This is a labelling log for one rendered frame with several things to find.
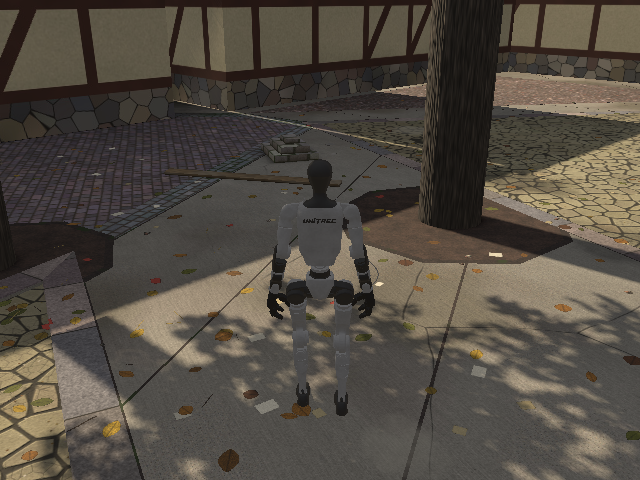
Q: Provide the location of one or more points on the left robot hand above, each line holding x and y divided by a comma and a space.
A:
274, 306

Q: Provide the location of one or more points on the robot left forearm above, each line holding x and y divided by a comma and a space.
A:
277, 273

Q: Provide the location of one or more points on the right robot hand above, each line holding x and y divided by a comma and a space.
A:
368, 304

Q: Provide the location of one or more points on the robot right thigh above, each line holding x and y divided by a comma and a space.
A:
343, 297

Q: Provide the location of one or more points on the robot right forearm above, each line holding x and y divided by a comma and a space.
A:
363, 272

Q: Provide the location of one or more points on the right robot upper arm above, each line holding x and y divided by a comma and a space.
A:
351, 213

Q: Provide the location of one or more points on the left robot upper arm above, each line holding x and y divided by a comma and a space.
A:
288, 213

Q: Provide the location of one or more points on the robot left shin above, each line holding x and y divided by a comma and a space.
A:
300, 363

